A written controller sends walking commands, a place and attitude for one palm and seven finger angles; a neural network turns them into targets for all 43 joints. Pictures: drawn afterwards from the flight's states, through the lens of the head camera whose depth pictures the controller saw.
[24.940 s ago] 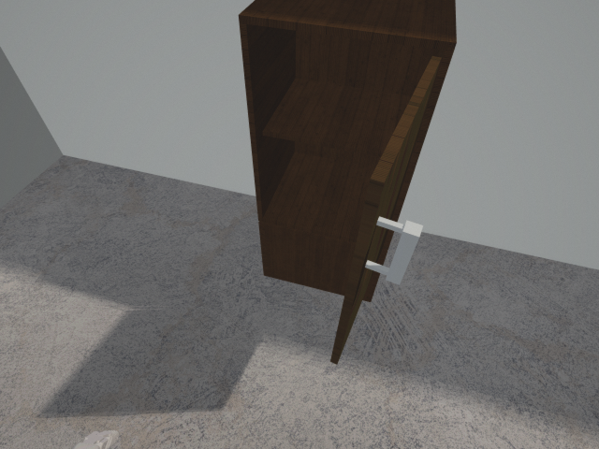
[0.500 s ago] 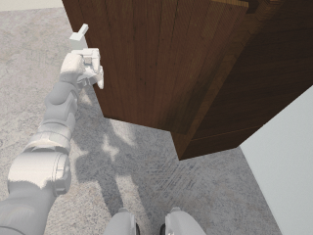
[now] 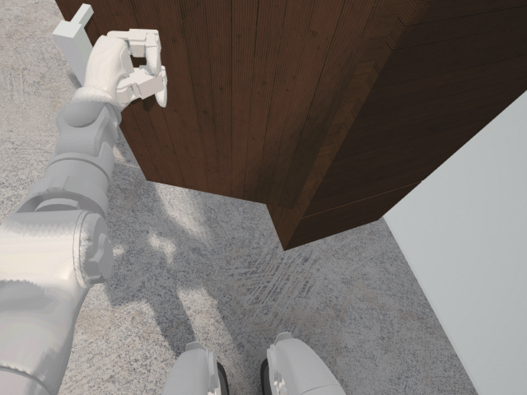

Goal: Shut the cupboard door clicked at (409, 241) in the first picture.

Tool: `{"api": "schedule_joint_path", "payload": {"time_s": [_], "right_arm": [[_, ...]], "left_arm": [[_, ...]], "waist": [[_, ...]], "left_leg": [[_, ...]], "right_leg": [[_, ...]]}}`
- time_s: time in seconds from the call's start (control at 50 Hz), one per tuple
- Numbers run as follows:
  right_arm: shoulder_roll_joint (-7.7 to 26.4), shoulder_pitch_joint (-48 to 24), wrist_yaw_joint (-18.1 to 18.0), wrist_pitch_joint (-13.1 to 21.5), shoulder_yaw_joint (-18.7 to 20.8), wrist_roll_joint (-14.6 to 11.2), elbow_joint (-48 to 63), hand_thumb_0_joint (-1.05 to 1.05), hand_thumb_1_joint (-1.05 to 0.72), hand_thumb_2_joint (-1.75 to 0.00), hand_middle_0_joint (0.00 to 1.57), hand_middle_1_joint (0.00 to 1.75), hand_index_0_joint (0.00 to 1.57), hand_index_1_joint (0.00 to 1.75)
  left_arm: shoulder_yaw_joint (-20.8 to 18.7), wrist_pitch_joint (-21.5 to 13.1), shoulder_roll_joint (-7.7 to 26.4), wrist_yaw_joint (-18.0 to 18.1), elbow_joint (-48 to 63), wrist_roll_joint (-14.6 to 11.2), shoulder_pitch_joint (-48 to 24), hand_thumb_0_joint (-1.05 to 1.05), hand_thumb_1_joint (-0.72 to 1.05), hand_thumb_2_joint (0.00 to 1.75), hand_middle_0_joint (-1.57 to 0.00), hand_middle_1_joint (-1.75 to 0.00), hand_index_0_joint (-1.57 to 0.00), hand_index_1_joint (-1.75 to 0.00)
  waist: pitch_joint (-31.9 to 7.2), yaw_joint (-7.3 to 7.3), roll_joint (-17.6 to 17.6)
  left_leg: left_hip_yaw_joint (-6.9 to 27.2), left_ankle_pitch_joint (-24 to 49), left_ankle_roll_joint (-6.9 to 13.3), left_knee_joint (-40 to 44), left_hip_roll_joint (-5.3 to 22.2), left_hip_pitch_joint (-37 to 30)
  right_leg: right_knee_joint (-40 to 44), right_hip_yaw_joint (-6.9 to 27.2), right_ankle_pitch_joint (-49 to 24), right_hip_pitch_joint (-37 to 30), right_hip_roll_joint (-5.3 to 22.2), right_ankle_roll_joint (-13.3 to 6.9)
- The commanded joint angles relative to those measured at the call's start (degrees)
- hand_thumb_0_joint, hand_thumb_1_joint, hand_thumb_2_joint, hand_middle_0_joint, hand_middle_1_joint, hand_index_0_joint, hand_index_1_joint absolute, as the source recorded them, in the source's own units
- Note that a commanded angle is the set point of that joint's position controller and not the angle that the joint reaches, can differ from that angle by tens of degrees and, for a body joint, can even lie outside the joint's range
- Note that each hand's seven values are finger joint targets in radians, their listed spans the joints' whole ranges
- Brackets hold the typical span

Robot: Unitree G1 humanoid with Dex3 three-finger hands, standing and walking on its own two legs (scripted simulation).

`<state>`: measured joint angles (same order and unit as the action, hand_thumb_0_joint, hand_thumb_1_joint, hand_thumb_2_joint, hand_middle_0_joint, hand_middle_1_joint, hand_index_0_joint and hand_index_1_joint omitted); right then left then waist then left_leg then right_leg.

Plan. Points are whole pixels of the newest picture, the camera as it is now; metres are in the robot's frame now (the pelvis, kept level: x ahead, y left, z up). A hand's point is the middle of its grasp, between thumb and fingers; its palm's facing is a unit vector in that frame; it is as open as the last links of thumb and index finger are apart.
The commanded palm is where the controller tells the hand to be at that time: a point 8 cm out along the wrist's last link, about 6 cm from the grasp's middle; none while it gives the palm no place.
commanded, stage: push the door shut along its arc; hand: left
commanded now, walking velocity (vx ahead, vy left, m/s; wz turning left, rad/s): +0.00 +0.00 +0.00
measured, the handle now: (95, 60) +0.59 +0.17 +0.10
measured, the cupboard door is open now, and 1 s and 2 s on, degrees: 60 50 50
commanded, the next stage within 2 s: pull the fist back off the door in 0.40 s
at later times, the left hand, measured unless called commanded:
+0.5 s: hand (172, 65) +0.56 +0.06 +0.11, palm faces -0.39 -0.92 -0.02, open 3.4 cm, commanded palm +0.59 +0.07 +0.10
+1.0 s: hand (180, 67) +0.56 +0.05 +0.11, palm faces +0.08 -1.00 -0.03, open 3.1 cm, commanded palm +0.51 +0.09 +0.10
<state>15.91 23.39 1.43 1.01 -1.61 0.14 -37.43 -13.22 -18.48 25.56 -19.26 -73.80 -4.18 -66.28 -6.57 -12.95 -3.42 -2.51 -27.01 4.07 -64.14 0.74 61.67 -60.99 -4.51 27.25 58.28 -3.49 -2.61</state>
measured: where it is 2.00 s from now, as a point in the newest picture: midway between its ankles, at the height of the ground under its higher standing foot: outside the picture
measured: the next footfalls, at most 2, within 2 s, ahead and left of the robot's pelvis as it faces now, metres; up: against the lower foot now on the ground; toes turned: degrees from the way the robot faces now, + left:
none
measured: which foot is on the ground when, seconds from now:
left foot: down 0.00-1.00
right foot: down 0.00-1.00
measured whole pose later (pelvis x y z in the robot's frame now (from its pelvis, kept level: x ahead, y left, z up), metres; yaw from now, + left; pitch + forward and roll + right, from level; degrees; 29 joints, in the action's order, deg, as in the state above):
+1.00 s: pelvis +0.02 -0.02 +0.02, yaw +0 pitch +24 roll -1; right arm 13.2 28.5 6.7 -0.2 -0.2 3.7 -38.5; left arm -17.0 -23.5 15.4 9.6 -70.0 1.5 -59.8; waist -8.1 -12.0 -3.5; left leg -2.8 -26.2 2.2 -58.3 1.2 56.1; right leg -56.3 -3.6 26.7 53.6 -4.4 -4.1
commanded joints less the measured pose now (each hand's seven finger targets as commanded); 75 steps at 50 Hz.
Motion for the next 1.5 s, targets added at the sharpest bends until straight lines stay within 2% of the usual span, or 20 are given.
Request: {"api": "schedule_joint_path", "payload": {"time_s": [0.0, 0.08, 0.14, 0.18, 0.26, 0.34, 0.4, 0.48, 0.5, 0.56, 0.6, 0.64, 0.7, 0.8, 0.86, 0.98, 1.1, 1.28, 1.36, 1.48], "right_arm": [[11.34, 11.12, -1.15, 0.71, 3.86, -0.23, 2.00, 0.00, -0.90, -0.90, 0.20, 0.30, 0.20, 0.30], [11.36, 11.67, -1.62, 1.09, 3.85, -0.08, 0.70, 0.00, -0.90, -0.90, 0.20, 0.30, 0.20, 0.30], [11.12, 11.63, -1.75, 1.61, 3.77, 0.04, 0.17, 0.00, -0.90, -0.90, 0.20, 0.30, 0.20, 0.30], [11.42, 11.67, -1.94, 1.78, 3.62, 0.13, -0.51, 0.00, -0.90, -0.90, 0.20, 0.30, 0.20, 0.30], [11.45, 11.63, -2.26, 2.86, 3.72, 0.36, -1.61, 0.00, -0.90, -0.90, 0.20, 0.30, 0.20, 0.30], [11.40, 11.38, -2.44, 3.51, 3.81, 0.66, -2.51, 0.00, -0.90, -0.90, 0.20, 0.30, 0.20, 0.30], [11.72, 11.09, -2.70, 3.82, 3.62, 0.72, -2.98, 0.00, -0.90, -0.90, 0.20, 0.30, 0.20, 0.30], [11.50, 10.65, -2.92, 4.41, 3.34, 0.89, -3.43, 0.00, -0.90, -0.90, 0.20, 0.30, 0.20, 0.30], [9.58, 13.94, -1.90, 4.56, 2.65, 1.15, -1.52, 0.00, -0.90, -0.90, 0.20, 0.30, 0.20, 0.30], [9.10, 15.25, 1.63, 4.45, 3.50, 3.45, -0.54, 0.00, -0.90, -0.90, 0.20, 0.30, 0.20, 0.30], [8.77, 15.72, 3.90, 3.97, 3.89, 5.39, -0.11, 0.00, -0.90, -0.90, 0.20, 0.30, 0.20, 0.30], [9.15, 16.89, 5.45, 2.91, 4.59, 6.19, -0.82, 0.00, -0.90, -0.90, 0.20, 0.30, 0.20, 0.30], [9.16, 16.59, 6.20, 1.06, 5.23, 5.27, 0.27, 0.00, -0.90, -0.90, 0.20, 0.30, 0.20, 0.30], [8.57, 15.56, 4.66, -0.45, 4.83, 3.40, 1.69, 0.00, -0.90, -0.90, 0.20, 0.30, 0.20, 0.30], [8.01, 15.03, 4.24, 0.03, 4.78, 3.38, 1.73, 0.00, -0.90, -0.90, 0.20, 0.30, 0.20, 0.30], [7.56, 13.83, 4.75, -0.54, 5.57, 2.91, 1.63, 0.00, -0.90, -0.90, 0.20, 0.30, 0.20, 0.30], [7.11, 10.59, 4.49, -0.92, 6.33, 2.36, 2.33, 0.00, -0.90, -0.90, 0.20, 0.30, 0.20, 0.30], [6.36, 5.14, 3.61, -1.06, 6.57, 1.84, 2.53, 0.00, -0.90, -0.90, 0.20, 0.30, 0.20, 0.30], [6.26, 3.72, 2.66, -1.20, 6.01, 1.73, 1.96, 0.00, -0.90, -0.90, 0.20, 0.30, 0.20, 0.30], [5.92, 2.59, 2.63, -0.68, 5.34, 1.89, 2.28, 0.00, -0.90, -0.90, 0.20, 0.30, 0.20, 0.30]], "left_arm": [[-1.02, -1.67, 10.26, -0.94, 10.92, -1.11, -30.68, 0.00, 0.90, 0.90, -1.30, -1.50, -1.30, -1.50], [-0.22, -1.04, 10.49, -2.02, 11.67, -1.22, -34.69, 0.00, 0.90, 0.90, -1.30, -1.50, -1.30, -1.50], [2.42, -0.57, 7.41, -2.98, 11.76, -1.81, -36.89, 0.00, 0.90, 0.90, -1.30, -1.50, -1.30, -1.50], [1.58, 0.24, 8.96, -3.20, 9.64, -1.69, -37.27, 0.00, 0.90, 0.90, -1.30, -1.50, -1.30, -1.50], [3.76, 0.16, 7.03, -3.72, 11.83, -1.58, -42.41, 0.00, 0.90, 0.90, -1.30, -1.50, -1.30, -1.50], [6.02, 1.29, 3.09, -4.02, 10.66, -1.94, -43.57, 0.00, 0.90, 0.90, -1.30, -1.50, -1.30, -1.50], [4.23, 2.20, 6.48, -4.26, 9.58, -1.70, -45.24, 0.00, 0.90, 0.90, -1.30, -1.50, -1.30, -1.50], [5.44, 2.95, 5.06, -4.55, 8.31, -1.15, -46.80, 0.00, 0.90, 0.90, -1.30, -1.50, -1.30, -1.50], [-6.40, 4.25, 7.62, 7.15, 7.96, -4.97, -46.28, 0.00, 0.90, 0.90, -1.30, -1.50, -1.30, -1.50], [-5.04, 2.79, 0.16, 23.06, 8.55, -0.88, -41.70, 0.00, 0.90, 0.90, -1.30, -1.50, -1.30, -1.50], [-5.79, -1.16, 0.44, 32.37, 12.35, 4.48, -41.08, 0.00, 0.90, 0.90, -1.30, -1.50, -1.30, -1.50], [-3.98, -4.40, 2.08, 35.69, 12.01, 10.53, -39.95, 0.00, 0.90, 0.90, -1.30, -1.50, -1.30, -1.50], [-2.07, -5.80, 2.53, 33.46, 14.09, 12.23, -35.93, 0.00, 0.90, 0.90, -1.30, -1.50, -1.30, -1.50], [-5.13, -4.45, 3.14, 29.39, 14.19, 6.05, -30.43, 0.00, 0.90, 0.90, -1.30, -1.50, -1.30, -1.50], [-6.58, -7.69, 3.47, 29.49, 17.07, 4.79, -26.84, 0.00, 0.90, 0.90, -1.30, -1.50, -1.30, -1.50], [-1.20, -9.49, -4.73, 27.80, 14.45, 4.97, -13.21, 0.00, 0.90, 0.90, -1.30, -1.50, -1.30, -1.50], [2.25, -11.08, -10.52, 27.53, 23.41, 1.92, -10.04, 0.00, 0.90, 0.90, -1.30, -1.50, -1.30, -1.50], [6.59, -13.13, -14.25, 30.32, 29.96, 3.45, -5.26, 0.00, 0.90, 0.90, -1.30, -1.50, -1.30, -1.50], [6.97, -12.28, -13.40, 31.06, 27.33, 3.74, -10.11, 0.00, 0.90, 0.90, -1.30, -1.50, -1.30, -1.50], [7.53, -12.26, -15.10, 30.34, 22.06, 3.27, -8.39, 0.00, 0.90, 0.90, -1.30, -1.50, -1.30, -1.50]], "waist": [[-29.73, -2.79, -2.83], [-31.14, -3.61, -5.12], [-31.04, -4.52, -6.56], [-30.15, -4.83, -5.33], [-32.35, -5.50, -9.49], [-32.12, -6.84, -8.73], [-32.06, -6.98, -7.46], [-32.11, -7.42, -9.30], [-31.68, -5.18, -9.81], [-33.47, -5.06, -7.23], [-35.26, -3.92, -8.56], [-36.49, -4.64, -7.16], [-39.66, -2.82, -7.55], [-35.76, -1.36, -1.26], [-33.68, 0.06, -0.37], [-26.91, 1.56, 1.74], [-28.03, 3.18, 0.68], [-27.69, 4.25, 1.70], [-24.54, 2.56, 3.20], [-23.49, 2.85, 4.05]], "left_leg": [[8.69, 22.46, -1.06, 4.26, 0.69, -26.54], [8.88, 23.33, -0.92, 3.24, 0.74, -27.98], [9.00, 24.67, -0.74, 3.00, 0.50, -29.41], [8.79, 23.08, -0.69, 2.52, 0.46, -27.31], [9.57, 24.64, -0.79, 1.74, 0.77, -30.55], [9.87, 25.63, -0.44, 1.13, 0.65, -31.90], [8.90, 22.82, -0.36, 0.11, 0.47, -27.77], [8.89, 22.89, -0.32, -0.70, 0.43, -27.34], [9.90, 19.93, -1.39, 0.66, 1.74, -24.05], [10.54, 21.49, -2.00, 1.61, 1.64, -24.42], [9.48, 23.32, -2.39, 0.67, 1.21, -24.09], [9.20, 25.26, -2.26, 0.53, 0.96, -24.36], [7.30, 25.53, -2.12, 2.50, -0.03, -25.43], [5.53, 20.98, -1.71, 6.72, -0.63, -21.69], [4.62, 21.02, -1.65, 7.85, -0.86, -21.42], [3.40, 21.51, -1.78, 9.72, -1.29, -22.54], [3.24, 24.89, -1.97, 10.40, -1.38, -29.07], [3.33, 24.14, -2.09, 10.89, -1.20, -33.06], [3.48, 19.72, -1.98, 11.46, -1.27, -30.56], [3.65, 18.03, -2.07, 11.57, -1.47, -28.67]], "right_leg": [[7.33, 4.07, -18.93, -6.16, -0.06, 0.86], [7.11, 3.99, -19.01, -4.67, -0.20, 0.72], [6.92, 3.56, -19.24, -3.07, -0.36, 0.55], [7.26, 3.80, -18.54, -3.45, -0.45, 0.62], [6.27, 3.35, -17.62, 0.17, -0.36, 0.45], [5.93, 2.59, -16.98, 3.00, -0.65, 0.40], [5.98, 3.26, -16.51, 1.00, -0.55, 0.55], [5.18, 3.03, -16.04, 2.48, -0.66, 0.41], [6.03, 3.47, -14.22, 1.47, 0.07, 0.48], [5.04, 3.02, -15.38, 0.90, 0.31, 1.51], [4.21, 3.04, -17.31, 0.28, 0.44, 1.65], [3.92, 3.00, -19.51, -1.33, 0.29, 1.84], [5.74, 4.11, -24.06, -9.33, 0.17, 1.65], [9.79, 5.53, -25.82, -19.23, 0.12, 2.06], [10.68, 6.19, -27.78, -21.79, 0.40, 2.19], [12.10, 5.98, -29.86, -21.68, 0.76, 2.30], [12.32, 5.30, -32.10, -21.43, 0.93, 2.20], [12.00, 4.89, -30.19, -20.17, 1.31, 2.55], [12.74, 5.33, -26.65, -19.17, 1.68, 2.90], [12.67, 5.16, -24.92, -18.71, 1.70, 2.65]]}}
